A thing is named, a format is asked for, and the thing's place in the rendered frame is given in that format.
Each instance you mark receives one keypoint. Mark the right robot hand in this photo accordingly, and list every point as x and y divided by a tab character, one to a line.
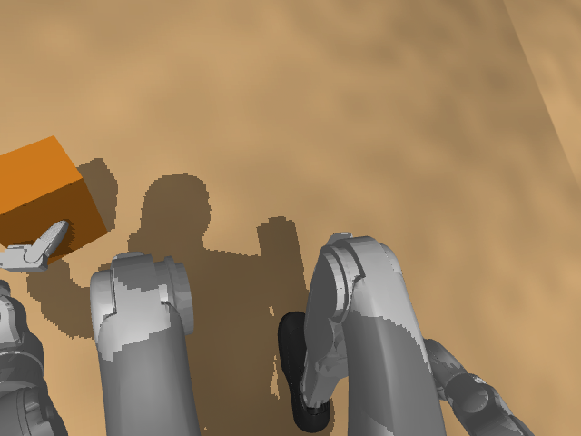
443	364

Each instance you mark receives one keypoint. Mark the carton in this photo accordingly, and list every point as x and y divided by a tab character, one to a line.
40	186

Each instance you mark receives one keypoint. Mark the right robot foot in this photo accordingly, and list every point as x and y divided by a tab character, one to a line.
292	349

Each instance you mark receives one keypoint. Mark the left robot hand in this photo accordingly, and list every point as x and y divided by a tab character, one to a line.
25	258

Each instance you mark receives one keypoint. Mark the right robot arm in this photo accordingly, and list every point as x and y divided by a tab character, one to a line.
480	409

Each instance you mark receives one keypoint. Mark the left robot arm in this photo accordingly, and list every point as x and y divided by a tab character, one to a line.
25	406

